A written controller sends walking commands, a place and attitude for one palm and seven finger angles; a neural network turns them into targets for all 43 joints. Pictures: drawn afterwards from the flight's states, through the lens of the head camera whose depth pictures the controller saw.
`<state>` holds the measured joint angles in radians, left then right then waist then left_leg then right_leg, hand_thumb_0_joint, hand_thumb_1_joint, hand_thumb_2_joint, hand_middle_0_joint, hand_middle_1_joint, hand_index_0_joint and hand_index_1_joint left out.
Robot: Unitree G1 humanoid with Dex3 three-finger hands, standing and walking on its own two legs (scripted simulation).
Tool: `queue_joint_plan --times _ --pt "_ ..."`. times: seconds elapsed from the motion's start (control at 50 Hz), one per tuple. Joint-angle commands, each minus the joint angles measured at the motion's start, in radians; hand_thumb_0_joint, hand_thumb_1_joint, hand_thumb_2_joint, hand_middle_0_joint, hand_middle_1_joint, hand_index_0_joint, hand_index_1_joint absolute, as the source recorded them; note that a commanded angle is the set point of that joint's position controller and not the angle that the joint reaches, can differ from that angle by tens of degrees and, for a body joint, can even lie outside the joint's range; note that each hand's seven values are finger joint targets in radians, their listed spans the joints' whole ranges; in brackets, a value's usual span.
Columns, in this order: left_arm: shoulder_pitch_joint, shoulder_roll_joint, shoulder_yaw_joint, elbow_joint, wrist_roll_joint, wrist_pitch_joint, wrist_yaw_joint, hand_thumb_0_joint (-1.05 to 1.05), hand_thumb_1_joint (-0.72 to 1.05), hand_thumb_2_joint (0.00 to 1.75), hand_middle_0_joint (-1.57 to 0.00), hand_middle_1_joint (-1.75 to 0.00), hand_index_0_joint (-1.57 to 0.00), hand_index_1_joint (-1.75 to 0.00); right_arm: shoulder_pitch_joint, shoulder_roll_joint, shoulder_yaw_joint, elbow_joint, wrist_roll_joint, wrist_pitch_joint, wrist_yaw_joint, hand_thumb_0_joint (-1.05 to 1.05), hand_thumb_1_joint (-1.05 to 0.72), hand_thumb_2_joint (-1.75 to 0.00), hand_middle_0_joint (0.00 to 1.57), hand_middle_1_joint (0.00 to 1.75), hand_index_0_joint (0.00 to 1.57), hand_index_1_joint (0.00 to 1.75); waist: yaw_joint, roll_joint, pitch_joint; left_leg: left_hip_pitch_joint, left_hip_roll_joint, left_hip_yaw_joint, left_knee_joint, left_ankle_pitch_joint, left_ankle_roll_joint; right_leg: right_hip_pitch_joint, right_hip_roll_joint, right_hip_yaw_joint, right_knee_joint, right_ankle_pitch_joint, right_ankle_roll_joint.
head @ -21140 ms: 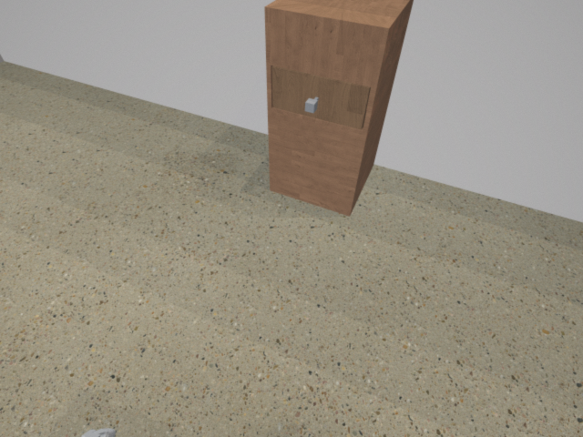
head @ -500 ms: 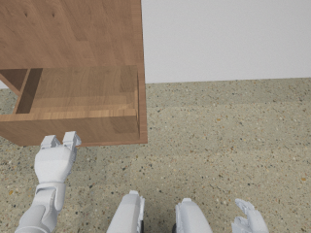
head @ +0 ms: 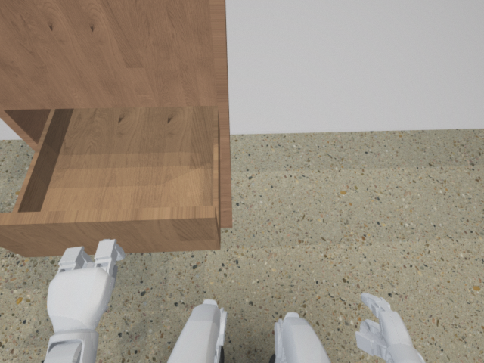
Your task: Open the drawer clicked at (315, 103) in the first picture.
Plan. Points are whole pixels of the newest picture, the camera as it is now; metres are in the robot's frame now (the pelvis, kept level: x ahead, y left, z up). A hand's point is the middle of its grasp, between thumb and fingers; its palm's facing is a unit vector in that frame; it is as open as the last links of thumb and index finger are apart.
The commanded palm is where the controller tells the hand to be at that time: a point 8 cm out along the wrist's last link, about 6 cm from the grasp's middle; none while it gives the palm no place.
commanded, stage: pull the drawer open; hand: left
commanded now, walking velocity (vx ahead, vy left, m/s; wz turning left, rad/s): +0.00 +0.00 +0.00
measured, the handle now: (103, 263) +0.26 +0.27 -0.06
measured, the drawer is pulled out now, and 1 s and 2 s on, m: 0.23 0.30 0.30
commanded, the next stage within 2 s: open the thumb to release the handle in 0.76 s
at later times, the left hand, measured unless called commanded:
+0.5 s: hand (93, 333) +0.16 +0.26 -0.07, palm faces -0.10 -0.08 -0.99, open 7.4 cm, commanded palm +0.13 +0.26 -0.02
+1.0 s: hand (89, 345) +0.14 +0.26 -0.07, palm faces -0.10 -0.07 -0.99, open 7.5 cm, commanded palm +0.13 +0.26 -0.02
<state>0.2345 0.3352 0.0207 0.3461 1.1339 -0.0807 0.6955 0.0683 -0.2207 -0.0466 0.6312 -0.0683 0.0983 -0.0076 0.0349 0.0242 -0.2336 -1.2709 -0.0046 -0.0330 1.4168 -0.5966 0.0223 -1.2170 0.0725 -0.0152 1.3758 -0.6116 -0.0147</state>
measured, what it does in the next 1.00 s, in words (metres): stands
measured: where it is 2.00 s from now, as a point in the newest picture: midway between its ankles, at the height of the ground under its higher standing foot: outside the picture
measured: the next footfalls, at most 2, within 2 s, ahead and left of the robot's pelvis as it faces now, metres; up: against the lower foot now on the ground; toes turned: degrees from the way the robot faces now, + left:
none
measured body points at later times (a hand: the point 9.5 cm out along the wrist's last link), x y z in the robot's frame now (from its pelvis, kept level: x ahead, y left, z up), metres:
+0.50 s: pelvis +0.00 -0.01 -0.01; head +0.10 +0.00 +0.43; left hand +0.16 +0.26 -0.02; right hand +0.23 -0.22 -0.12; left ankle +0.03 +0.10 -0.59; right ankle +0.02 -0.12 -0.59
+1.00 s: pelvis +0.00 -0.01 -0.03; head +0.11 -0.02 +0.41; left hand +0.14 +0.26 -0.02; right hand +0.24 -0.22 -0.14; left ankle +0.03 +0.10 -0.59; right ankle +0.02 -0.12 -0.59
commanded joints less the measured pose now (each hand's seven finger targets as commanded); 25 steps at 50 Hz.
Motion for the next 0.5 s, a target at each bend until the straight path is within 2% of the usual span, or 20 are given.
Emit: queue_joint_plan --times 0.0,0.04,0.06,0.1,0.12,0.14,0.16,0.2,0.22,0.24,0.28,0.3,0.34,0.38,0.4,0.44,0.48 --pt "0.072 0.178 0.137 -0.185 -0.016 0.032 0.047 0.00 0.90 0.90 -0.40 -1.35 -0.40 -1.35 -0.044 -0.131 -0.040 -0.127 -0.007 -0.040 -0.020 0.00 -0.90 -0.90 0.20 0.30 0.20 0.30 0.046 0.056 -0.340 0.375 -0.018 -0.010 -0.193 0.327 0.005 0.126 -0.007 -0.024 -0.169 0.270 -0.049" --pt "0.091 0.179 0.139 -0.194 -0.014 0.032 0.047 0.00 0.90 0.90 -0.40 -1.35 -0.40 -1.35 -0.049 -0.130 -0.038 -0.131 -0.008 -0.041 -0.021 0.00 -0.90 -0.90 0.20 0.30 0.20 0.30 0.048 0.070 -0.326 0.377 -0.017 -0.015 -0.196 0.329 0.003 0.113 -0.004 -0.028 -0.167 0.259 -0.053" --pt "0.093 0.168 0.125 -0.192 -0.014 0.032 0.044 0.00 0.90 0.90 -0.40 -1.35 -0.40 -1.35 -0.052 -0.129 -0.035 -0.132 -0.008 -0.040 -0.021 0.00 -0.90 -0.90 0.20 0.30 0.20 0.30 0.042 0.054 -0.318 0.370 -0.018 -0.013 -0.194 0.313 0.005 0.111 -0.007 -0.029 -0.171 0.246 -0.050" --pt "0.092 0.186 0.143 -0.204 -0.014 0.023 0.045 0.00 0.90 0.90 -0.40 -1.35 -0.40 -1.35 -0.058 -0.127 -0.036 -0.130 -0.009 -0.043 -0.025 0.00 -0.90 -0.90 0.20 0.30 0.20 0.30 0.044 0.040 -0.317 0.356 -0.019 -0.011 -0.185 0.301 0.007 0.114 -0.007 -0.022 -0.169 0.244 -0.049" --pt "0.118 0.172 0.132 -0.207 -0.012 0.021 0.043 0.00 0.90 0.90 -0.40 -1.35 -0.40 -1.35 -0.062 -0.126 -0.035 -0.137 -0.009 -0.044 -0.024 0.00 -0.90 -0.90 0.20 0.30 0.20 0.30 0.048 0.054 -0.310 0.359 -0.021 -0.011 -0.186 0.301 0.006 0.112 -0.007 -0.021 -0.171 0.243 -0.051" --pt "0.132 0.183 0.142 -0.222 -0.012 0.022 0.044 0.00 0.90 0.90 -0.40 -1.35 -0.40 -1.35 -0.063 -0.127 -0.034 -0.141 -0.010 -0.044 -0.023 0.00 -0.90 -0.90 0.20 0.30 0.20 0.30 0.058 0.084 -0.326 0.369 -0.020 -0.014 -0.191 0.319 0.003 0.112 -0.007 -0.026 -0.162 0.245 -0.056" --pt "0.137 0.168 0.120 -0.229 -0.010 0.021 0.041 0.00 0.90 0.90 -0.40 -1.35 -0.40 -1.35 -0.069 -0.125 -0.031 -0.143 -0.009 -0.042 -0.020 0.00 -0.90 -0.90 0.20 0.30 0.20 0.30 0.053 0.082 -0.327 0.378 -0.021 -0.014 -0.190 0.316 0.004 0.105 -0.008 -0.028 -0.163 0.241 -0.054" --pt "0.180 0.167 0.126 -0.237 -0.017 0.018 0.037 0.00 0.90 0.90 -0.40 -1.35 -0.40 -1.35 -0.072 -0.121 -0.031 -0.149 -0.010 -0.043 -0.020 0.00 -0.90 -0.90 0.20 0.30 0.20 0.30 0.059 0.063 -0.325 0.368 -0.023 -0.008 -0.186 0.311 0.007 0.120 -0.008 -0.024 -0.167 0.247 -0.053" --pt "0.181 0.171 0.130 -0.234 -0.017 0.017 0.036 0.00 0.90 0.90 -0.40 -1.35 -0.40 -1.35 -0.074 -0.121 -0.030 -0.149 -0.011 -0.043 -0.021 0.00 -0.90 -0.90 0.20 0.30 0.20 0.30 0.054 0.044 -0.314 0.355 -0.023 -0.009 -0.183 0.300 0.008 0.120 -0.007 -0.020 -0.169 0.244 -0.052" --pt "0.186 0.178 0.137 -0.238 -0.016 0.015 0.034 0.00 0.90 0.90 -0.40 -1.35 -0.40 -1.35 -0.076 -0.121 -0.028 -0.152 -0.011 -0.043 -0.023 0.00 -0.90 -0.90 0.20 0.30 0.20 0.30 0.058 0.060 -0.307 0.351 -0.023 -0.013 -0.182 0.302 0.007 0.113 -0.006 -0.019 -0.166 0.240 -0.055" --pt "0.228 0.171 0.134 -0.248 -0.017 0.004 0.032 0.00 0.90 0.90 -0.40 -1.35 -0.40 -1.35 -0.083 -0.116 -0.026 -0.157 -0.012 -0.045 -0.022 0.00 -0.90 -0.90 0.20 0.30 0.20 0.30 0.065 0.061 -0.307 0.352 -0.025 -0.006 -0.180 0.296 0.009 0.116 -0.007 -0.018 -0.166 0.239 -0.055" --pt "0.231 0.170 0.128 -0.259 -0.017 0.000 0.030 0.00 0.90 0.90 -0.40 -1.35 -0.40 -1.35 -0.089 -0.116 -0.025 -0.158 -0.013 -0.044 -0.022 0.00 -0.90 -0.90 0.20 0.30 0.20 0.30 0.061 0.058 -0.306 0.343 -0.027 -0.002 -0.174 0.286 0.010 0.119 -0.009 -0.011 -0.168 0.238 -0.053" --pt "0.260 0.189 0.154 -0.269 -0.016 -0.010 0.031 0.00 0.90 0.90 -0.40 -1.35 -0.40 -1.35 -0.090 -0.115 -0.024 -0.162 -0.016 -0.044 -0.024 0.00 -0.90 -0.90 0.20 0.30 0.20 0.30 0.071 0.057 -0.306 0.333 -0.027 -0.006 -0.170 0.303 0.009 0.128 -0.008 -0.012 -0.157 0.255 -0.058" --pt "0.302 0.167 0.133 -0.285 -0.015 -0.024 0.027 0.00 0.90 0.90 -0.40 -1.35 -0.40 -1.35 -0.097 -0.111 -0.022 -0.168 -0.018 -0.046 -0.020 0.00 -0.90 -0.90 0.20 0.30 0.20 0.30 0.072 0.068 -0.308 0.338 -0.029 -0.002 -0.166 0.301 0.009 0.119 -0.011 -0.014 -0.153 0.254 -0.057" --pt "0.313 0.179 0.146 -0.292 -0.016 -0.032 0.026 0.00 0.90 0.90 -0.40 -1.35 -0.40 -1.35 -0.102 -0.110 -0.022 -0.168 -0.019 -0.045 -0.020 0.00 -0.90 -0.90 0.20 0.30 0.20 0.30 0.076 0.063 -0.305 0.329 -0.030 -0.001 -0.162 0.292 0.009 0.118 -0.011 -0.010 -0.153 0.246 -0.056" --pt "0.328 0.186 0.160 -0.296 -0.014 -0.043 0.025 0.00 0.90 0.90 -0.40 -1.35 -0.40 -1.35 -0.107 -0.107 -0.018 -0.172 -0.021 -0.045 -0.021 0.00 -0.90 -0.90 0.20 0.30 0.20 0.30 0.077 0.056 -0.294 0.312 -0.030 -0.005 -0.155 0.291 0.011 0.112 -0.009 -0.009 -0.147 0.245 -0.060" --pt "0.337 0.172 0.146 -0.309 -0.011 -0.059 0.023 0.00 0.90 0.90 -0.40 -1.35 -0.40 -1.35 -0.114 -0.106 -0.019 -0.173 -0.023 -0.046 -0.020 0.00 -0.90 -0.90 0.20 0.30 0.20 0.30 0.073 0.053 -0.285 0.308 -0.031 -0.004 -0.145 0.275 0.013 0.092 -0.012 -0.007 -0.144 0.231 -0.057"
